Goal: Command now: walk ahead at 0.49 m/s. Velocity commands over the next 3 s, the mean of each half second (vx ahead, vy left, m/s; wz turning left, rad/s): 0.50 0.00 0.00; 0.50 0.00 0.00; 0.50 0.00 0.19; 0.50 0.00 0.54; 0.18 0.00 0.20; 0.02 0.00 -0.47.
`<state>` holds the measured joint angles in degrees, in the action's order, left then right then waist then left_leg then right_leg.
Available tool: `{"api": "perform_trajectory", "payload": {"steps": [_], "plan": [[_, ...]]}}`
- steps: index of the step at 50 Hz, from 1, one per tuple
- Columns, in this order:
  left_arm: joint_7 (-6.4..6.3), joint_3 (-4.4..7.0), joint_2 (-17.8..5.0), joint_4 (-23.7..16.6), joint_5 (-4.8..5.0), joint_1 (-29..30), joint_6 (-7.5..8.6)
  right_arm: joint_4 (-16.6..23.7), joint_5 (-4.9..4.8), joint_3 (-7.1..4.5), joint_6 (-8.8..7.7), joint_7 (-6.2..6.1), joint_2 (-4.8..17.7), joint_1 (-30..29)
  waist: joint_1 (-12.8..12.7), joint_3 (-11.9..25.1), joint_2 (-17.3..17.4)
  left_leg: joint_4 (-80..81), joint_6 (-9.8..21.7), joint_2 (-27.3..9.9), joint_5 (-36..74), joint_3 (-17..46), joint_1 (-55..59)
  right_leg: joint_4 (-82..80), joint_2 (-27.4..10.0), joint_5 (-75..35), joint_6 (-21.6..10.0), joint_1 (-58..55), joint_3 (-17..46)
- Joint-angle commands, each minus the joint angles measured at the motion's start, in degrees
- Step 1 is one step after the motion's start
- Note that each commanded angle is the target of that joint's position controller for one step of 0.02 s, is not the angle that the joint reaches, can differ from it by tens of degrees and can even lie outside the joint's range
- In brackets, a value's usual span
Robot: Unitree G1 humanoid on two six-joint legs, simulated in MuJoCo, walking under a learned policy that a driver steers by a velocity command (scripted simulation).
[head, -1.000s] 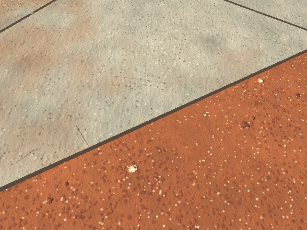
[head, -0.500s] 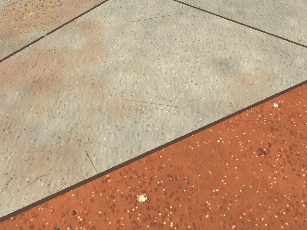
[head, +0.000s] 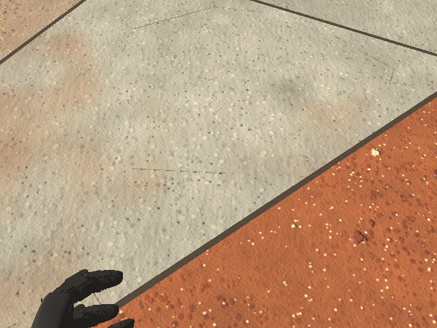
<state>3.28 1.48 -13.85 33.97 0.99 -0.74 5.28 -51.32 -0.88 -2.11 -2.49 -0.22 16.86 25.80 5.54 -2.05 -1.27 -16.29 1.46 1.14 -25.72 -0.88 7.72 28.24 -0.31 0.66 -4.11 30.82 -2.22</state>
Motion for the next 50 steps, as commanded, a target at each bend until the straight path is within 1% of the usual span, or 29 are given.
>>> {"api": "perform_trajectory", "payload": {"steps": [1, 2, 3, 4, 5, 6, 7, 9, 11, 13, 17, 20, 22, 24, 25, 26, 27, 28, 29, 30, 31, 32, 33, 34, 37, 40, 43, 47, 50], "plan": [[-1.72, 5.34, -14.20, 1.86, -0.79, -23.31, -0.08, 4.94, 1.51, -1.42, -0.16, -0.75, 8.35, -2.29, -14.91, 18.13, 1.70, -35.23, 4.07, -9.53, 47.08, 1.70, -17.65, 3.24, -8.37, -0.94, -6.83, -39.14, 9.73], [-1.31, 5.82, -17.99, 2.96, -1.15, -24.45, 0.17, 5.71, 1.30, 1.06, -1.44, 0.08, -0.29, 6.85, -8.89, 26.96, -14.76, -55.60, 0.58, 2.58, -3.13, 3.96, -40.49, -2.52, -22.76, 11.70, -16.93, -58.34, 40.11], [-1.55, 4.52, -11.53, 2.92, -0.69, -24.93, 0.02, 5.00, -0.28, -0.40, -2.75, 0.63, 6.80, 1.70, -12.46, 25.68, -9.52, -61.23, 0.94, 0.75, -6.23, 10.41, -46.89, -8.88, -21.66, 18.84, -15.45, -56.44, 45.11], [-1.90, 3.78, -10.07, 2.97, -0.56, -20.35, -0.08, 7.50, -1.77, -1.25, -3.45, 0.91, 9.20, -5.22, -11.86, 14.72, -6.87, -61.30, 1.24, -2.25, -1.83, 8.29, -50.43, -10.41, -19.59, 16.08, -12.74, -47.88, 35.07], [-1.92, 3.47, -9.40, 2.95, -0.62, -16.74, -0.14, 8.40, -1.41, -0.95, -3.85, 0.72, 8.34, -8.59, -9.91, 9.39, -1.00, -58.21, 1.18, -5.12, 3.33, 6.58, -48.90, -11.88, -17.28, 9.50, -11.30, -38.73, 28.32], [-1.67, 3.18, -8.42, 2.93, -1.01, -14.16, -0.03, 8.57, -0.48, -1.15, -3.73, 0.60, 7.70, -9.91, -7.95, 5.64, 0.67, -54.78, 0.62, -6.75, 6.22, 5.84, -46.95, -13.51, -15.00, 3.32, -10.72, -31.55, 23.49], [-1.56, 2.84, -7.34, 2.96, -1.62, -12.84, 0.30, 8.22, -0.22, -1.29, -3.16, 0.65, 7.12, -8.37, -5.79, 4.95, -0.63, -53.03, 0.28, -8.23, 8.30, 6.28, -43.45, -15.42, -13.34, 0.57, -10.40, -27.14, 20.31], [-1.33, 2.96, -7.32, 3.91, -1.03, -12.16, 1.14, 7.51, -0.06, -0.90, -1.88, 0.46, 4.86, -6.03, -3.96, 4.43, -1.96, -49.81, -0.90, -9.05, 9.50, 5.62, -40.57, -18.60, -12.29, -1.58, -11.22, -22.74, 16.75], [-1.46, 3.24, -8.49, 5.37, -0.70, -12.50, 1.68, 8.44, 0.48, -0.71, -1.07, 0.21, 4.03, -8.40, -3.62, 1.85, -1.88, -45.46, -2.22, -9.72, 11.91, 4.90, -42.16, -20.75, -11.88, -3.31, -11.45, -19.45, 13.27], [-1.99, 3.50, -9.51, 6.56, -0.82, -13.87, 1.49, 9.96, 0.85, -0.55, -1.10, 0.18, 3.71, -13.00, -4.77, 0.06, -1.52, -38.75, -3.16, -10.03, 18.45, 4.50, -44.91, -21.81, -10.86, -3.80, -11.01, -19.55, 10.56], [-2.61, 3.69, -11.13, 8.40, -0.32, -16.94, 0.72, 11.97, 0.63, 0.06, -2.15, 1.05, 2.31, -21.63, -8.18, -1.27, -1.11, -22.56, -2.84, -7.59, 31.35, 2.10, -41.92, -21.75, -8.53, -2.52, -8.20, -20.58, 5.69], [-2.68, 3.93, -12.26, 10.52, 0.15, -20.41, 0.00, 13.78, 0.04, 0.00, -2.59, 1.88, 2.82, -26.55, -10.09, -1.96, -1.39, -17.24, -2.03, -6.45, 31.97, 2.07, -42.48, -20.01, -11.01, -0.94, -7.92, -25.89, 6.66], [-2.94, 4.08, -12.59, 11.60, 0.32, -21.33, -0.72, 14.93, -0.02, -0.27, -2.83, 2.53, 3.60, -28.32, -9.97, -2.17, -1.76, -14.71, -0.63, -5.97, 28.46, 2.58, -43.84, -17.64, -13.15, -2.50, -7.22, -30.63, 7.60], [-3.31, 4.32, -13.17, 12.28, 0.38, -21.11, -1.44, 15.08, 0.05, -0.66, -3.03, 2.97, 4.58, -27.21, -8.62, -1.14, -2.54, -13.11, 0.90, -5.13, 23.78, 2.16, -41.74, -14.63, -14.51, -6.89, -6.13, -34.04, 8.23], [-3.47, 4.41, -13.61, 12.35, 0.32, -20.30, -1.77, 14.54, 0.11, -1.10, -3.11, 2.97, 5.46, -24.63, -6.94, 0.47, -3.25, -12.41, 1.83, -3.87, 21.68, 0.96, -37.61, -11.46, -14.17, -13.57, -5.40, -34.76, 7.78], [-3.59, 4.25, -13.44, 12.30, 0.22, -19.15, -2.16, 12.80, 0.23, -2.08, -3.14, 2.71, 6.99, -18.41, -3.32, 4.23, -2.96, -10.80, 3.28, -1.97, 21.79, -0.96, -28.80, -3.92, -12.01, -22.00, -4.13, -33.82, 5.79], [-3.80, 3.35, -11.38, 11.85, -0.42, -19.47, -2.29, 10.30, 0.45, -3.49, -3.03, 2.11, 10.05, -9.06, 0.48, 11.16, -1.37, -12.49, 5.46, -3.95, 23.55, 0.75, -14.12, 8.25, -8.91, -20.37, -2.23, -27.76, 3.37], [-3.60, 1.51, -6.06, 9.81, -1.15, -24.62, -1.49, 9.55, 1.73, -4.83, -2.80, 1.62, 16.09, -1.91, 0.00, 20.75, 9.75, -13.05, 13.01, -18.66, 20.77, 22.63, 8.66, 30.48, -1.86, 0.23, 1.64, -7.25, 0.48], [-3.28, 0.95, -4.92, 10.62, -0.49, -26.09, -0.31, 8.71, 0.72, -4.39, -2.45, 1.90, 13.90, -0.03, 0.05, 25.79, 17.98, -3.25, 18.35, -24.07, 10.85, 43.13, 15.71, 42.45, 4.10, 32.05, 3.15, 5.91, 6.14], [-2.84, 2.42, -10.87, 9.92, 0.95, -21.54, 0.53, 9.19, 0.22, -3.12, -2.41, 1.92, 10.08, -3.03, 0.78, 17.86, 12.00, -1.31, 15.55, -22.41, 4.70, 38.22, 10.51, 47.05, 0.31, 30.90, 2.41, 12.23, 9.55], [-2.68, 2.49, -11.29, 8.54, 1.56, -16.81, 0.94, 9.82, 0.37, -2.62, -2.32, 1.77, 8.38, -6.60, -0.26, 11.25, 8.61, -0.46, 13.44, -20.22, 6.15, 30.12, 2.75, 45.77, -2.65, 25.97, 1.73, 13.33, 7.70], [-2.88, 2.43, -10.61, 8.11, 0.79, -14.45, 0.88, 10.07, 0.79, -2.17, -2.35, 1.88, 7.03, -10.11, -2.03, 6.42, 4.92, 1.32, 12.40, -17.83, 11.22, 24.39, -5.45, 42.04, -4.97, 21.40, 1.94, 11.67, 6.35], [-3.06, 2.77, -10.30, 8.32, -0.02, -14.44, 0.38, 10.41, 1.24, -1.69, -2.64, 2.00, 5.35, -12.28, -3.84, 4.42, 5.29, 3.03, 11.66, -15.82, 15.89, 20.55, -10.78, 38.48, -6.79, 18.10, 2.17, 8.59, 6.64], [-3.03, 2.68, -9.33, 8.82, -0.19, -15.82, -0.25, 10.45, 1.51, -1.60, -2.84, 2.08, 5.03, -13.31, -5.23, 3.98, 6.37, 4.70, 11.60, -14.68, 18.73, 18.26, -14.19, 37.20, -7.41, 16.09, 2.62, 5.38, 6.63], [-3.41, 2.28, -7.16, 8.99, -0.61, -15.96, -1.62, 9.12, 1.03, -2.11, -3.82, 1.96, 6.34, -12.65, -6.48, 2.80, 5.56, 7.97, 12.89, -13.78, 26.01, 12.79, -17.66, 32.72, -7.88, 11.98, 4.31, 4.77, 5.81], [-3.47, 2.02, -6.41, 7.33, -0.96, -10.20, -1.50, 7.55, 0.88, -2.41, -3.56, 1.16, 7.35, -10.44, -5.09, 0.98, 4.29, 9.15, 12.12, -12.66, 29.40, 8.73, -15.99, 22.91, -7.95, 3.20, 5.42, 8.10, 5.45], [-2.79, 1.46, -5.00, 6.06, -0.71, -4.37, -0.81, 6.31, 0.48, -2.51, -3.06, 0.64, 8.16, -8.13, -2.90, -0.28, 4.38, 9.60, 10.38, -11.05, 28.36, 5.26, -15.15, 11.86, -6.35, -5.06, 5.25, 6.10, 3.85], [-1.58, 1.18, -4.96, 3.86, -0.12, 2.47, -0.15, 3.81, 0.01, -2.77, -2.07, 0.40, 9.12, -3.65, -0.40, -2.10, 4.19, 8.03, 10.25, -13.31, 27.05, 5.50, -9.49, 4.35, -4.65, -5.97, 4.42, 6.51, 2.97], [-0.58, 1.35, -5.88, 2.64, -0.05, 4.17, 0.29, 2.56, -0.27, -3.13, -1.08, 0.00, 9.61, -2.81, -1.13, -2.25, 4.89, 4.57, 9.32, -15.93, 31.45, 6.47, -3.69, 1.25, -3.87, -0.61, 2.38, 6.98, 3.28]]}}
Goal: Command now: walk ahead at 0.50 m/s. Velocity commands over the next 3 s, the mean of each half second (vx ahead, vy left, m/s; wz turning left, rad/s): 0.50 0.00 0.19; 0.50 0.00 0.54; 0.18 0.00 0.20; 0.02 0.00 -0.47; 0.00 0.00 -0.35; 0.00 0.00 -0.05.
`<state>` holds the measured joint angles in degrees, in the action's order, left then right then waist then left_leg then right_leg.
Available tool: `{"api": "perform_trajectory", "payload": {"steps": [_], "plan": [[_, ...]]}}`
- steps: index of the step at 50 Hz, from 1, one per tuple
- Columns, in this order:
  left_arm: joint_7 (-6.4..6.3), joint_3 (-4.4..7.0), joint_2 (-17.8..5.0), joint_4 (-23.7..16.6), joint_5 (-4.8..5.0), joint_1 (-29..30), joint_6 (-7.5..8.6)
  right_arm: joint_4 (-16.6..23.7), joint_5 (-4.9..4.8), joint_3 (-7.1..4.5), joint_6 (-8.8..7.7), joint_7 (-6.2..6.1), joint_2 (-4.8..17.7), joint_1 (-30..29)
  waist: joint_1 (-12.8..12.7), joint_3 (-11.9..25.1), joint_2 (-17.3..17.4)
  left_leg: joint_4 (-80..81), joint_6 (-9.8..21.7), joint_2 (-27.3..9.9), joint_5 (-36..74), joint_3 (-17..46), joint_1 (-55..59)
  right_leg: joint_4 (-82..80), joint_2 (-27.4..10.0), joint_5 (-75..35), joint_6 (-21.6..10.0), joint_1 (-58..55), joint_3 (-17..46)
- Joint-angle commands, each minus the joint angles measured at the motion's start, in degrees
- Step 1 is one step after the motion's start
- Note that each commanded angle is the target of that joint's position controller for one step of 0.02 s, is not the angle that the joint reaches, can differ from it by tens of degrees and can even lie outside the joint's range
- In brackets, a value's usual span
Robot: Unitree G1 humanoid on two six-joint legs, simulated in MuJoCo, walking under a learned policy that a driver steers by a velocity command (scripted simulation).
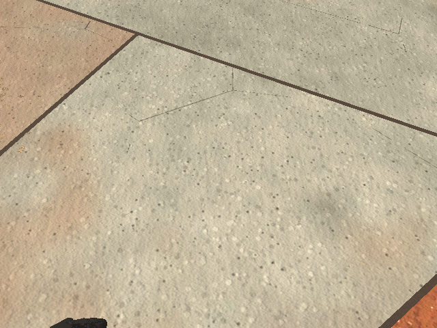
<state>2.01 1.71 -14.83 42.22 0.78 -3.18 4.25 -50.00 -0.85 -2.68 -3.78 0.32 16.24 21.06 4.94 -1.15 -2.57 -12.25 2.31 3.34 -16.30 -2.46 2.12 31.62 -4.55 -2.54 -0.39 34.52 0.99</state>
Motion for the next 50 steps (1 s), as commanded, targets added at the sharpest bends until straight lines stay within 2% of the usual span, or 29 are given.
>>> {"api": "perform_trajectory", "payload": {"steps": [1, 2, 3, 4, 5, 6, 7, 8, 9, 11, 13, 15, 21, 26, 29, 30, 31, 32, 33, 34, 35, 36, 37, 38, 41, 43, 46, 48, 50], "plan": [[0.88, 1.32, -5.49, -5.42, 0.11, 5.59, 1.41, 1.07, -0.36, -2.72, 0.49, -0.70, 10.50, 1.63, -1.43, -2.41, 6.64, -1.09, 7.94, -18.51, 25.24, 8.10, 3.15, -2.82, 0.93, 4.67, -2.11, 1.37, -0.31], [0.88, 1.76, -6.47, -4.81, 0.02, 3.14, 1.49, 1.12, -0.35, -2.87, 0.72, -0.84, 11.00, 0.84, -3.06, -0.77, 7.39, -4.06, 7.30, -18.23, 32.43, 7.67, 3.68, -3.31, 2.22, 6.67, -3.04, -2.90, -1.42], [0.65, 2.65, -7.91, -3.15, -0.13, -2.51, 1.53, 1.27, -0.36, -2.86, 1.05, -0.97, 11.14, -0.45, -6.51, 2.75, 7.44, -10.72, 6.20, -16.51, 41.42, 5.94, 2.81, -4.90, 4.12, 6.30, -4.42, -11.41, -3.27], [0.08, 4.06, -10.78, -0.38, -0.34, -11.59, 1.47, 1.69, 0.05, -2.21, 1.23, -1.12, 9.63, -0.47, -10.39, 9.12, 6.18, -21.80, 4.45, -13.44, 41.82, 3.68, -2.41, -4.09, 3.37, 4.42, -6.41, -25.61, -2.61], [-0.44, 5.30, -15.81, 0.95, -1.33, -19.94, 1.24, 3.48, 1.06, -0.72, 0.59, -1.01, 5.49, 2.96, -11.18, 18.29, -2.18, -42.20, 1.33, -7.91, 24.12, 0.87, -20.82, -1.95, -9.94, 5.21, -12.62, -47.66, 15.03], [-0.21, 5.25, -16.03, 1.93, -0.59, -22.19, 0.96, 2.97, 0.91, 0.63, -0.65, -0.60, 1.18, 7.07, -9.77, 23.77, -13.40, -56.21, -0.74, 0.50, -16.51, 5.40, -37.45, -10.01, -17.97, 16.43, -18.40, -58.62, 37.65], [-0.31, 3.85, -11.22, 1.70, 0.05, -20.78, 0.94, 3.48, -0.66, -0.87, -1.63, -0.13, 7.42, 1.82, -11.57, 18.35, -7.82, -61.62, 0.03, -2.80, -16.67, 10.23, -43.87, -13.07, -16.31, 23.39, -16.09, -55.20, 36.18], [-0.48, 3.31, -10.02, 1.10, 0.09, -16.22, 0.90, 5.21, -1.60, -1.33, -2.24, 0.11, 8.98, -3.03, -10.46, 10.30, -5.34, -60.80, 0.61, -5.79, -11.15, 8.06, -46.18, -14.71, -14.71, 20.77, -14.15, -46.98, 28.31], [-0.53, 2.96, -8.73, 0.60, -0.48, -12.47, 0.91, 5.37, -1.18, -1.32, -2.33, -0.11, 8.52, -5.16, -8.88, 6.25, -1.15, -58.16, 0.45, -8.25, -6.09, 7.11, -44.18, -16.45, -12.95, 15.78, -13.17, -39.16, 22.40], [-0.40, 2.32, -6.12, 0.53, -1.49, -8.79, 1.56, 4.55, -0.70, -1.65, -1.05, -0.19, 6.94, -3.60, -5.51, 3.29, -2.35, -54.01, -0.21, -11.10, -0.67, 7.83, -37.82, -20.27, -9.92, 9.21, -11.99, -29.67, 14.48], [-0.39, 2.52, -6.18, 1.63, -1.44, -8.34, 2.43, 3.85, -0.93, -1.41, 0.44, -0.41, 4.71, -2.03, -4.35, 2.10, -2.47, -52.28, -1.15, -11.29, 1.29, 8.12, -35.99, -23.13, -9.19, 5.55, -12.22, -25.76, 9.11], [-0.79, 2.94, -7.32, 2.89, -1.73, -8.94, 2.85, 4.83, -0.73, -1.49, 1.16, -0.69, 4.28, -4.23, -4.38, 0.08, -1.50, -48.97, -2.11, -11.17, 5.64, 9.25, -39.02, -24.79, -9.13, 2.12, -12.19, -24.99, 4.95], [-2.12, 3.18, -9.00, 5.01, -1.45, -10.43, 2.38, 7.85, -0.19, -0.91, 0.43, 0.68, 2.38, -13.29, -7.47, -2.31, 0.00, -29.97, -2.13, -9.53, 22.42, 5.25, -38.84, -26.27, -7.12, -1.96, -9.27, -27.91, -6.00], [-2.58, 3.87, -10.63, 7.64, -0.34, -14.76, 0.25, 12.49, -0.26, -0.56, 0.51, 2.40, 2.00, -20.34, -9.73, -4.42, 0.83, -23.17, 0.10, -8.51, 17.37, 2.28, -43.46, -21.99, -11.12, -8.50, -8.50, -39.76, -8.54], [-3.29, 4.56, -12.58, 7.18, 0.09, -13.07, -1.23, 13.89, -0.26, -1.66, 0.87, 3.22, 4.07, -17.82, -6.59, -1.03, -1.67, -22.80, 3.00, -4.54, 8.66, -2.17, -36.77, -12.64, -11.78, -31.59, -6.62, -43.16, -10.90], [-3.62, 4.76, -13.20, 6.87, 0.09, -12.42, -1.76, 13.22, -0.28, -2.62, 1.10, 3.22, 5.63, -13.25, -3.81, 1.98, -2.53, -23.00, 4.35, -2.33, 6.24, -3.62, -30.54, -5.48, -11.29, -39.35, -5.91, -42.68, -11.68], [-3.92, 4.66, -13.16, 6.46, 0.20, -11.30, -2.17, 11.29, -0.43, -4.20, 1.20, 2.79, 8.17, -4.86, 0.97, 6.31, -1.55, -19.72, 6.34, 0.03, 8.60, -3.92, -18.68, 5.79, -9.35, -39.69, -4.35, -38.54, -13.06], [-4.07, 3.89, -11.52, 5.43, -0.55, -11.88, -1.78, 9.26, -0.51, -6.16, 1.73, 1.60, 12.72, 4.55, 4.90, 11.84, 3.99, -17.75, 9.63, -4.97, 9.04, 6.11, -0.99, 22.75, -6.76, -24.21, -2.01, -25.26, -13.16], [-2.74, 1.10, -2.71, 2.71, -2.25, -17.82, 0.03, 9.48, -1.00, -6.91, 1.48, 1.18, 18.16, 3.33, -2.19, 16.37, 18.50, -13.47, 20.49, -19.41, 0.74, 38.10, 18.81, 42.75, 5.83, 31.25, 1.48, 1.82, -8.75], [-1.68, 1.63, -6.96, 2.33, -0.36, -12.41, 2.54, 10.95, -0.48, -5.44, 0.79, 1.28, 13.35, 5.04, 1.78, 22.28, 12.05, -5.97, 22.00, -22.41, -4.53, 49.64, 22.29, 49.04, 6.61, 36.30, 0.53, 8.85, 3.99], [-1.09, 2.38, -9.67, 0.34, 1.69, -6.72, 3.92, 10.83, 0.09, -4.62, 0.21, 1.28, 10.59, 2.92, 2.57, 14.46, 9.31, -4.77, 18.84, -20.70, -0.47, 41.13, 17.19, 47.81, 3.55, 30.98, -0.96, 12.90, 4.87], [-1.27, 2.09, -8.98, -0.13, 1.28, -5.57, 4.58, 11.34, -0.04, -4.25, -0.10, 1.25, 9.42, -0.69, 0.05, 9.53, 4.18, -4.69, 16.83, -18.33, 5.14, 34.27, 8.79, 42.69, 1.03, 26.04, -1.56, 11.10, 4.47], [-1.67, 2.44, -9.13, 0.35, -0.19, -5.31, 4.57, 12.17, 0.00, -3.74, -0.11, 1.20, 7.78, -4.50, -2.28, 6.02, 2.02, -3.84, 15.59, -16.19, 11.52, 29.21, 0.90, 37.52, -0.57, 23.65, -1.07, 7.64, 4.10], [-1.73, 2.86, -9.60, 0.48, -0.78, -6.44, 3.94, 13.18, 0.70, -3.23, -0.20, 0.99, 6.64, -6.58, -4.30, 5.09, 3.39, -2.67, 15.23, -14.89, 16.54, 26.51, -4.25, 35.00, -1.70, 21.84, -0.58, 3.50, 4.52], [-1.87, 2.78, -7.76, 0.05, -1.65, -7.48, 1.99, 13.63, 0.26, -3.48, -0.33, 0.27, 7.81, -6.98, -6.06, 3.27, 3.80, -0.26, 15.47, -12.86, 22.88, 21.83, -11.98, 27.69, -1.63, 19.00, 2.34, 0.31, 2.94], [-2.09, 2.31, -6.48, -1.49, -1.85, -3.45, 1.50, 13.20, 0.08, -3.96, -0.24, -0.55, 9.40, -5.40, -5.04, 1.59, 4.22, 0.31, 14.50, -11.06, 23.47, 18.87, -14.70, 19.83, -0.63, 12.53, 4.03, 0.78, 2.08], [-1.71, 1.63, -4.89, -3.25, -1.52, 2.76, 1.75, 12.49, -0.25, -4.12, 0.36, -1.22, 9.68, -3.26, -2.48, 0.84, 6.12, -0.77, 11.20, -7.67, 17.74, 16.01, -17.31, 6.26, 2.17, 0.43, 4.51, -3.49, 1.56], [-1.33, 1.60, -5.08, -4.47, -0.88, 5.91, 2.04, 11.69, -0.36, -4.23, 0.65, -1.27, 9.91, -1.19, -1.00, 0.71, 6.91, -1.42, 10.05, -8.03, 14.08, 17.56, -17.42, 1.59, 3.73, -3.54, 4.36, -6.15, 1.51], [-1.09, 2.08, -6.39, -5.52, -1.00, 7.27, 2.36, 10.87, -0.54, -4.28, 1.30, -1.52, 9.59, 0.10, -0.92, 0.37, 7.68, -5.75, 8.83, -8.34, 18.17, 19.71, -14.44, -2.10, 5.03, -2.64, 3.54, -6.60, 2.41]]}}
Over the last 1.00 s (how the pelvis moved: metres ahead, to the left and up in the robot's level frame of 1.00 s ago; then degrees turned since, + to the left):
0.55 0.03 0.02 -1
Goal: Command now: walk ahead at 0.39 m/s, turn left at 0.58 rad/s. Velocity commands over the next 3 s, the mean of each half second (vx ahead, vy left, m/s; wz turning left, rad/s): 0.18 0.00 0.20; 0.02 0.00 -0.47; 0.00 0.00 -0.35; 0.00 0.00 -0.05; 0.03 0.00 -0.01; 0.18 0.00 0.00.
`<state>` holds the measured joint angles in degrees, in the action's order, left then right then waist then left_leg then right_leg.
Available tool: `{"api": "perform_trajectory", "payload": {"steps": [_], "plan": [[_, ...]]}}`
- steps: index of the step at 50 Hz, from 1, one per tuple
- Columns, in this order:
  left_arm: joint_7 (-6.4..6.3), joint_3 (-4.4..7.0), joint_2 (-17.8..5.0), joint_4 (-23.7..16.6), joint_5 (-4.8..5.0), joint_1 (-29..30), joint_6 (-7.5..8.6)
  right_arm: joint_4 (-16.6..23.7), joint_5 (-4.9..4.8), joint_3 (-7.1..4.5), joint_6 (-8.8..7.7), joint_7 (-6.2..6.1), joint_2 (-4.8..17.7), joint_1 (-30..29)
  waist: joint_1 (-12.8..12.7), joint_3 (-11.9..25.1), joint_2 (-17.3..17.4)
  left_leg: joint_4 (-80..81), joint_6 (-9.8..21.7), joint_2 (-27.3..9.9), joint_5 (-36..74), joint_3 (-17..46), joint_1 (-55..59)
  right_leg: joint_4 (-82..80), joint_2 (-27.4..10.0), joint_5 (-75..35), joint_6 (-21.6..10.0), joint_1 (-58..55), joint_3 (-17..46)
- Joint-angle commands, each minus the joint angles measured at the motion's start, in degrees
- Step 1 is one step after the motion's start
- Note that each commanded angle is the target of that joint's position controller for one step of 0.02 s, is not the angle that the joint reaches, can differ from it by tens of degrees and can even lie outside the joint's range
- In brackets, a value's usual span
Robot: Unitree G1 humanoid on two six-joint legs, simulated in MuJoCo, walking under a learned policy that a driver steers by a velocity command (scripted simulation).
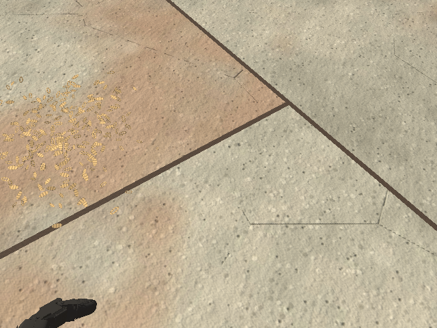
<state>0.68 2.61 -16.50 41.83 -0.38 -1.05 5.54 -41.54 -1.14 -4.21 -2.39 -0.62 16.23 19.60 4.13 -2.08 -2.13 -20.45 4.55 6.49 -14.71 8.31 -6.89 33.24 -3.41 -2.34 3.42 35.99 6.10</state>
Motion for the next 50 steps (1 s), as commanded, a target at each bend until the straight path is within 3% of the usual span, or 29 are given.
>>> {"api": "perform_trajectory", "payload": {"steps": [1, 4, 5, 6, 7, 8, 9, 10, 12, 14, 15, 17, 19, 21, 22, 23, 25, 27, 29, 33, 35, 36, 37, 38, 39, 40, 41, 43, 50], "plan": [[0.39, 1.54, -5.51, -5.26, 0.01, 4.77, 1.29, 2.28, -0.23, -2.75, 0.37, -0.83, 9.28, 1.95, -0.43, 2.04, 7.71, -0.43, 5.79, -11.73, 18.41, 10.46, -3.06, -5.30, 4.49, -1.55, -0.85, -8.67, -2.17], [0.39, 2.66, -7.29, -3.90, -0.39, -1.39, 2.07, 3.95, -0.14, -2.66, 1.41, -1.54, 8.38, -1.38, -4.40, 5.29, 9.64, -10.48, 2.69, -10.40, 24.12, 13.47, -0.10, -9.64, 4.80, -0.82, -3.71, -16.14, -2.61], [0.05, 3.16, -9.01, -3.45, -1.27, -6.02, 2.32, 5.25, 0.14, -1.98, 1.32, -1.46, 6.32, -2.43, -6.66, 10.01, 8.14, -18.96, 0.32, -7.26, 22.21, 11.58, -3.06, -9.98, 0.42, -8.87, -6.23, -26.21, -0.53], [-0.46, 3.82, -12.77, -3.30, -2.28, -12.20, 2.03, 6.71, 1.45, -0.84, 1.20, -1.45, 2.84, 0.72, -6.91, 18.54, -2.49, -36.00, -3.03, -2.07, -2.18, 6.08, -14.08, -4.60, -12.81, -30.96, -11.19, -43.69, 10.47], [-0.14, 4.08, -13.21, -1.72, -1.25, -14.94, 0.62, 6.58, 0.10, -0.37, 1.09, -1.01, 3.52, 11.51, -3.49, 27.75, -18.28, -51.19, -5.48, 1.59, -29.36, 2.67, -27.49, -5.30, -25.57, -29.08, -22.29, -56.95, 30.68], [-0.18, 3.26, -9.18, -3.63, -0.15, -11.78, -0.43, 4.69, -0.63, -1.68, 1.65, -1.00, 9.35, 11.31, -4.19, 24.52, -9.80, -57.18, -7.00, -3.50, -23.87, 3.74, -31.00, -8.39, -23.64, -14.30, -20.96, -51.45, 30.21], [-0.54, 2.23, -5.95, -4.58, -0.35, -9.42, -1.22, 5.55, -0.48, -2.21, 2.52, -1.25, 11.07, 3.60, -6.17, 16.97, -5.43, -58.35, -7.96, -4.64, -19.44, 0.96, -32.58, -9.82, -18.96, -8.15, -18.28, -44.39, 21.80], [-0.49, 1.33, -4.53, -4.27, -0.80, -6.60, -1.85, 5.88, 0.01, -2.12, 3.48, -1.66, 10.30, 0.17, -5.57, 11.79, -2.06, -55.93, -8.43, -5.88, -17.01, -0.30, -31.23, -11.49, -15.31, -6.19, -17.02, -36.06, 16.10], [-0.12, 0.55, -3.68, -3.10, -1.37, -3.21, -2.21, 6.22, 0.78, -1.15, 4.58, -1.84, 6.21, -0.26, -2.55, 6.67, -3.48, -46.36, -8.22, -7.95, -15.05, -0.92, -22.74, -14.97, -10.34, -5.19, -15.76, -22.79, 9.53], [0.56, 0.53, -3.61, -2.03, -1.23, -0.88, -1.97, 5.36, 1.57, 0.30, 4.20, -1.72, 2.04, 1.26, -0.94, 6.59, -5.63, -32.16, -8.33, -7.93, -13.39, -4.64, -14.11, -15.63, -6.70, -13.04, -15.58, -17.72, 3.78], [0.69, 0.88, -4.51, -1.54, -0.75, -1.16, -2.04, 5.37, 2.01, 0.63, 3.69, -1.63, 1.56, 0.09, -1.61, 7.75, -6.32, -26.62, -8.34, -7.80, -10.67, -5.35, -11.65, -14.93, -6.50, -17.51, -16.05, -18.70, 3.37], [0.70, 1.60, -6.61, -0.54, 0.28, -3.05, -2.54, 4.98, 1.76, 0.39, 3.33, -1.48, 2.92, -1.07, -2.48, 10.51, -6.07, -19.04, -8.27, -6.98, -3.77, -5.67, -8.00, -13.67, -7.42, -16.01, -16.75, -21.84, 5.04], [0.63, 2.00, -8.36, -0.77, 1.18, -2.48, -3.46, 4.79, 1.54, -0.07, 3.65, -1.32, 4.23, -1.97, -1.82, 9.61, -5.08, -10.83, -6.90, -5.62, 3.50, -6.82, -3.26, -13.59, -6.97, -2.29, -15.53, -19.86, 6.77], [0.52, 1.45, -7.01, -0.63, 1.53, -3.42, -4.01, 6.31, 2.43, -0.56, 3.82, -1.48, 6.21, -4.64, -1.90, 6.90, -3.63, -5.22, -3.84, -8.07, 6.64, -4.27, 1.79, -13.38, -4.66, 13.93, -11.27, -13.71, 8.53], [0.68, 0.97, -5.61, -0.89, 0.88, -4.09, -3.95, 7.53, 3.05, -1.05, 3.90, -1.95, 8.86, -4.58, -2.21, 6.78, 0.45, -3.89, -1.24, -14.37, 7.73, 0.76, 4.24, -9.73, -2.26, 20.89, -8.55, -9.91, 7.42], [0.60, 0.75, -3.97, -1.31, 1.11, -6.46, -3.94, 6.80, 2.99, -2.11, 4.28, -2.07, 11.91, -6.01, -5.00, 5.53, 10.72, -1.78, 2.48, -18.52, 2.20, 3.90, -0.23, -5.40, 3.51, 26.81, -6.02, -8.64, -0.24], [0.15, 1.64, -5.75, -0.60, 1.29, -6.95, -4.22, 7.44, 2.86, -1.77, 3.81, -2.03, 8.84, -8.75, -4.00, 3.46, 15.02, 1.71, 4.99, -21.79, 2.11, 6.97, -3.63, 6.71, 5.48, 25.16, -3.53, -9.30, -6.00], [-0.11, 2.59, -6.87, -0.61, 1.09, -7.66, -5.22, 7.79, 2.28, -1.85, 2.87, -2.45, 8.51, -9.49, -3.15, 3.33, 14.37, 0.27, 7.21, -25.37, 17.74, 7.50, -2.11, 17.59, 3.80, 31.50, -2.36, -5.72, -5.54], [0.04, 2.60, -5.29, -1.02, 1.51, -8.77, -6.21, 7.38, 1.57, -1.90, 2.40, -2.55, 8.22, -10.37, -3.83, 3.94, 11.19, -1.77, 7.62, -25.80, 28.55, 4.36, -0.31, 21.19, 1.90, 33.45, -1.43, -4.23, -5.21], [1.10, 2.30, -4.35, -2.49, 1.88, -8.50, -7.08, 6.80, 0.91, -2.72, 3.49, -2.32, 9.39, -12.64, -3.48, 6.01, 12.02, -4.64, 5.49, -23.21, 29.20, -2.51, -0.77, 10.90, 2.57, 25.26, -1.33, -11.69, -9.54], [1.64, 2.81, -4.78, -2.08, 1.67, -11.42, -7.32, 6.22, -0.15, -2.79, 3.73, -2.30, 9.26, -13.42, -5.38, 6.76, 11.13, -8.87, 2.97, -22.05, 24.02, -5.49, -2.82, 0.02, 4.64, 15.86, -3.03, -18.59, -12.03], [1.23, 3.38, -5.87, -2.03, 1.12, -12.57, -7.34, 4.99, -0.26, -2.61, 3.47, -2.12, 8.05, -10.85, -5.54, 6.67, 7.91, -13.86, -0.19, -20.03, 16.55, -8.22, -6.11, -5.81, 5.22, 9.17, -4.64, -23.43, -9.66], [0.29, 4.96, -12.14, -3.14, 0.88, -13.21, -7.15, 5.08, 1.58, -1.95, 3.26, -1.88, 5.20, -8.21, -3.84, 6.54, -6.22, -28.17, -6.13, -14.37, -1.24, -14.26, -17.27, -10.57, -5.05, -9.45, -9.03, -31.20, 6.62], [0.57, 5.73, -17.52, -4.36, -0.87, -14.84, -6.43, 9.22, 2.92, -0.78, 2.98, -2.29, 2.91, -14.63, -6.35, 7.04, -17.15, -40.37, -9.07, -5.46, -25.82, -10.14, -30.84, -13.03, -18.13, -23.51, -21.80, -33.48, 26.75], [0.86, 4.97, -15.05, -4.61, -1.93, -16.04, -5.31, 8.81, 2.09, -1.56, 2.76, -2.60, 5.87, -16.51, -8.83, 10.31, -8.44, -48.83, -8.59, -6.54, -26.23, -3.54, -31.97, -13.67, -18.65, -18.97, -25.00, -34.48, 26.29], [0.64, 4.38, -13.42, -4.76, -1.42, -13.52, -4.57, 8.05, 1.27, -1.99, 2.85, -2.69, 6.94, -16.03, -7.10, 8.40, -5.46, -50.43, -7.79, -7.53, -21.61, -2.68, -32.65, -12.80, -15.71, -15.24, -22.32, -33.20, 20.98], [0.01, 4.22, -12.28, -5.02, -0.11, -10.63, -4.55, 6.63, 1.45, -2.35, 2.96, -3.09, 7.26, -14.93, -5.79, 7.20, -2.45, -48.79, -7.74, -8.46, -16.63, -2.61, -33.10, -12.33, -12.46, -10.51, -18.99, -32.40, 17.18], [-1.13, 3.31, -10.41, -5.62, 1.20, -7.94, -5.39, 5.88, 1.70, -2.72, 3.13, -3.42, 7.49, -14.08, -4.44, 6.61, -3.50, -46.54, -8.59, -8.39, -10.46, -2.65, -30.06, -12.48, -9.09, -10.16, -16.41, -29.27, 13.71], [-2.83, 3.76, -10.98, -6.74, 1.11, -9.03, -6.91, 5.57, 1.23, -1.73, 2.22, -2.39, 4.72, -14.83, -5.36, 7.24, -4.74, -30.90, -10.46, -5.82, -4.10, -2.42, -26.35, -12.87, -6.35, -0.59, -16.17, -30.07, 15.30]]}}
Over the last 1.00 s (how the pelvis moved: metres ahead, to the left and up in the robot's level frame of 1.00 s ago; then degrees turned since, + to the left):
0.55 0.06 0.00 25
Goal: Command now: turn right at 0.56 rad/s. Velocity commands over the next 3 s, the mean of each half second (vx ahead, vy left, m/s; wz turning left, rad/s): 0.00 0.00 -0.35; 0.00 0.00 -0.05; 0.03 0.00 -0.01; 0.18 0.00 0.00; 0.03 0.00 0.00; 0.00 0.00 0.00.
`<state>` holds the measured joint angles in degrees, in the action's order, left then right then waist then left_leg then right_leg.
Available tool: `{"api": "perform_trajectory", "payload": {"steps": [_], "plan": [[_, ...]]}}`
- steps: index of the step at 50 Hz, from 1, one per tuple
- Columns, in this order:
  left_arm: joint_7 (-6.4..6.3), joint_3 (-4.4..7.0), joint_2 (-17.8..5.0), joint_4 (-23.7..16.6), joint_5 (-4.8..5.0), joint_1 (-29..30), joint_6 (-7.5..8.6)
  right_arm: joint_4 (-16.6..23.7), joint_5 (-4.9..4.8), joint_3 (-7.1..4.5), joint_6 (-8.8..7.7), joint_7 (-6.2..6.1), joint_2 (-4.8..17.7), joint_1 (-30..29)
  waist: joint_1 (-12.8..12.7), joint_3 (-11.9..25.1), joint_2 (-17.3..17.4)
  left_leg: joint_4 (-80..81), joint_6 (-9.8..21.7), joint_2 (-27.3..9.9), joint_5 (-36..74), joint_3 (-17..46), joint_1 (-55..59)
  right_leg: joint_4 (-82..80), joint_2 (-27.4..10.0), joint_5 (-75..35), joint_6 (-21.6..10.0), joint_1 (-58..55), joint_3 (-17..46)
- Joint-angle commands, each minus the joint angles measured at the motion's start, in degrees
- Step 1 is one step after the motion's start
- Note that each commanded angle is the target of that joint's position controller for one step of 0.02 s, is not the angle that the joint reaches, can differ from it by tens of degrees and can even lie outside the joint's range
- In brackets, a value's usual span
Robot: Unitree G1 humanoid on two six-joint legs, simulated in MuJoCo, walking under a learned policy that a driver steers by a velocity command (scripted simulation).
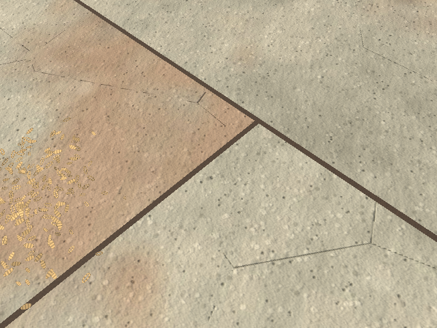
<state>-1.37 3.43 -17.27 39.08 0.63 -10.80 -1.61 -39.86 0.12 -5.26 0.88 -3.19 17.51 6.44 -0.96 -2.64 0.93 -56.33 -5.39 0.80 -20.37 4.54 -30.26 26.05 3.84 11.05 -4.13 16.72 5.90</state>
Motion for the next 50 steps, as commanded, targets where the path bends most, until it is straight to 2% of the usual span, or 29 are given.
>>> {"api": "perform_trajectory", "payload": {"steps": [1, 4, 8, 10, 11, 12, 13, 14, 15, 16, 17, 18, 20, 22, 24, 25, 26, 27, 28, 29, 30, 31, 33, 38, 44, 50], "plan": [[-0.78, 3.06, -10.40, -4.24, 0.05, 0.98, 0.08, 3.88, -0.12, -0.66, -1.19, 0.39, 3.53, -1.90, -0.41, 7.37, -8.32, 7.09, -0.54, 0.11, 1.57, 1.48, -1.66, -5.88, -13.37, -11.54, -8.67, -9.62, 16.44], [-0.41, 3.33, -10.73, -4.85, -0.09, 1.64, -0.30, 3.91, -0.39, -0.80, -1.86, 1.04, 4.11, -2.06, -0.73, 6.46, -9.33, 12.22, -0.09, 0.99, 0.57, 1.72, 2.35, -5.79, -12.91, -8.58, -8.96, -6.78, 19.70], [0.06, 3.23, -10.14, -5.56, 0.10, 2.95, -0.79, 3.39, -0.73, -0.96, -2.94, 2.05, 4.68, -0.10, -0.60, 7.84, -10.05, 19.55, 1.23, 1.26, 0.16, 1.18, 7.49, -3.17, -12.77, -14.01, -8.50, -8.04, 22.99], [-0.06, 2.76, -9.17, -5.70, 0.55, 4.16, -1.15, 2.58, -0.61, -0.89, -3.45, 2.71, 4.13, 2.33, 1.17, 8.40, -9.62, 29.61, 2.64, 1.10, 6.98, -0.22, 13.83, -0.61, -11.07, -15.93, -6.63, -7.07, 22.39], [-0.23, 2.39, -8.18, -5.52, 0.72, 3.52, -1.22, 2.29, -0.20, -0.96, -3.62, 2.86, 4.40, 3.15, 1.67, 8.29, -8.52, 35.37, 3.87, -0.45, 13.93, 0.35, 18.54, 0.63, -9.28, -11.90, -4.45, -4.93, 21.39], [-0.22, 1.64, -5.94, -5.38, -0.14, 1.08, -0.98, 3.05, 0.88, -1.29, -3.55, 2.66, 7.18, 3.10, 0.25, 9.26, -2.07, 37.19, 6.86, -8.58, 20.10, 7.85, 23.65, 6.16, -5.78, -1.09, -1.18, -0.78, 17.31], [-0.02, 1.43, -4.98, -5.35, -0.42, -2.24, -0.42, 3.86, 1.86, -1.68, -2.99, 2.37, 10.78, 0.49, -3.40, 6.94, 10.47, 37.57, 14.14, -17.24, 32.84, 17.54, 24.97, 14.65, 3.28, 18.09, 2.49, 7.25, 7.35], [-0.13, 2.54, -8.69, -5.63, -0.86, -0.09, 0.11, 3.61, 2.59, -1.22, -3.09, 2.47, 8.37, 1.63, -0.58, 6.80, 12.61, 38.89, 21.64, -22.97, 32.04, 24.13, 21.02, 25.73, 2.43, 26.81, 5.47, 9.61, 4.60], [-0.23, 3.61, -11.39, -4.92, -0.43, 0.26, 0.16, 3.76, 1.76, -0.82, -3.25, 2.41, 7.30, 1.00, -0.14, 5.75, 8.79, 38.79, 22.04, -21.38, 28.63, 21.99, 20.49, 33.35, 1.15, 24.79, 6.85, 10.69, 5.11], [-0.33, 3.78, -10.71, -3.78, -0.20, -0.04, -0.22, 3.60, 0.93, -0.55, -3.21, 2.26, 6.53, -0.30, -0.63, 5.11, 6.61, 38.06, 19.62, -18.05, 25.55, 17.72, 20.50, 36.44, 0.81, 21.80, 7.84, 11.45, 5.15], [-0.51, 3.53, -9.23, -2.99, -0.30, -0.47, -0.78, 3.59, 0.18, -0.13, -3.20, 2.23, 5.61, -1.13, -0.63, 4.54, 6.17, 37.50, 17.86, -15.81, 24.38, 14.66, 20.87, 37.41, 0.55, 19.64, 8.77, 12.02, 5.33], [-0.46, 3.00, -7.38, -2.60, -0.27, -0.73, -1.12, 3.26, -0.10, 0.35, -3.13, 2.20, 4.73, -1.49, -0.65, 4.31, 6.18, 36.95, 17.30, -14.52, 26.09, 12.56, 20.92, 36.67, 0.25, 17.83, 9.43, 11.46, 5.26], [-0.14, 1.85, -4.24, -2.71, -0.11, -0.09, -1.12, 2.54, 0.20, 0.77, -2.59, 2.27, 3.94, -1.26, -0.45, 4.83, 7.77, 36.41, 16.48, -11.48, 27.77, 8.11, 21.27, 28.53, -1.05, 16.08, 10.17, 8.06, 1.45], [0.19, 0.77, -2.02, -3.23, -0.20, 2.13, -0.77, 2.04, 0.32, 0.63, -1.87, 2.26, 4.62, -0.23, 1.29, 5.96, 9.96, 35.34, 16.34, -10.52, 28.84, 6.70, 22.23, 17.79, -2.95, 16.23, 10.28, 3.42, -2.26], [0.40, 0.99, -2.97, -2.71, 0.27, 2.03, -0.54, 1.28, 0.13, 0.44, -1.22, 2.27, 6.03, 1.93, 2.29, 6.69, 10.51, 34.19, 16.81, -11.24, 28.86, 8.13, 23.31, 8.52, -2.81, 12.29, 9.78, -0.29, -3.93], [0.48, 1.13, -3.16, -1.65, 0.26, 0.20, -0.46, 1.11, -0.27, 0.66, -1.07, 2.32, 5.95, 1.56, 1.13, 6.58, 9.87, 33.38, 16.15, -10.89, 28.31, 7.94, 22.45, 0.90, -2.52, 5.94, 8.97, -3.77, -4.79], [0.55, 1.13, -3.45, -0.88, -0.17, -0.81, -0.40, 0.46, -0.63, 1.01, -1.25, 2.43, 5.31, 2.69, 0.56, 6.09, 8.73, 33.19, 14.49, -10.25, 27.14, 7.62, 20.88, -6.65, -2.47, -1.10, 7.75, -7.77, -4.63], [0.32, 1.28, -5.39, -1.14, -0.84, -0.89, -0.37, -0.21, -0.31, 1.37, -1.97, 2.66, 4.76, 4.70, 1.16, 6.78, 6.28, 33.10, 11.49, -9.68, 23.95, 7.31, 17.70, -7.06, -5.04, -7.11, 6.05, -12.91, -1.03], [-0.21, 1.91, -9.20, -1.54, -1.33, -1.58, -0.48, 0.03, 1.11, 1.83, -2.92, 3.21, 3.89, 5.59, 2.85, 8.43, -1.25, 29.93, 8.31, -6.64, 18.95, 3.55, 14.65, -3.00, -10.49, -19.27, 3.66, -16.55, 3.78], [0.23, 1.65, -7.71, -0.15, -1.57, -0.36, -0.41, -0.31, 1.26, 2.31, -3.35, 3.25, 1.70, 5.81, 4.15, 8.58, -8.98, 31.38, 5.21, -2.98, 9.66, -0.91, 18.29, -1.93, -10.55, -10.21, 0.49, -9.71, 3.98], [0.78, 0.93, -4.59, -1.06, -1.57, 1.12, -0.05, -0.70, 1.58, 2.16, -3.29, 3.11, 3.59, 2.66, 2.06, 6.11, -6.37, 30.26, 3.42, -2.58, 9.52, -1.33, 19.39, -3.25, -9.17, -3.80, 0.17, -6.81, 3.91], [0.81, 0.54, -3.58, -0.40, -1.95, 0.78, 0.32, -0.84, 1.29, 1.99, -3.13, 2.95, 3.64, 1.35, 1.62, 5.06, -5.27, 29.90, 3.21, -2.50, 10.36, -1.51, 19.49, -3.94, -8.65, -0.77, 0.95, -5.37, 3.70], [0.72, 0.52, -4.31, 0.24, -1.67, 0.46, 1.19, -1.46, 0.81, 1.98, -2.39, 2.35, 3.44, 1.71, 1.59, 2.36, -5.11, 29.66, 3.55, -2.65, 12.58, -1.18, 19.04, -4.08, -7.81, -0.86, 2.03, -3.45, 3.26], [0.34, -0.16, -3.15, 1.76, -1.46, -1.15, 1.94, -4.09, 0.54, 1.90, -1.96, 1.75, 2.93, 3.25, 1.63, 1.25, -4.18, 30.03, 3.19, -2.79, 13.08, -1.03, 19.64, -4.02, -7.15, -0.50, 2.37, -2.45, 2.89], [0.33, -0.41, -2.72, 3.61, -1.29, -1.86, 2.31, -7.50, 0.33, 1.65, -1.73, 1.30, 3.43, 4.25, 1.51, 1.48, -2.12, 30.49, 2.54, -3.03, 14.54, -0.85, 20.31, -3.82, -6.53, -2.20, 2.17, -3.34, 2.27], [0.39, -0.54, -2.31, 6.24, -1.11, -2.62, 2.50, -10.91, 0.15, 1.56, -1.46, 0.81, 3.77, 5.10, 1.51, 1.86, -1.49, 30.72, 2.49, -3.10, 15.77, -0.86, 20.96, -3.62, -5.79, -4.36, 2.26, -4.23, 1.16]]}}
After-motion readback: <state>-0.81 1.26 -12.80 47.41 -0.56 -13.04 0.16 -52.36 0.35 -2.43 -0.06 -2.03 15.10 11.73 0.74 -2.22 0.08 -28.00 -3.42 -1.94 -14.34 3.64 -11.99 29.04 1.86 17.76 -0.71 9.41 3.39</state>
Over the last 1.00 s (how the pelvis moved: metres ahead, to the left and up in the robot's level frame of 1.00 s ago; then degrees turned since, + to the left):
0.17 -0.07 0.00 -12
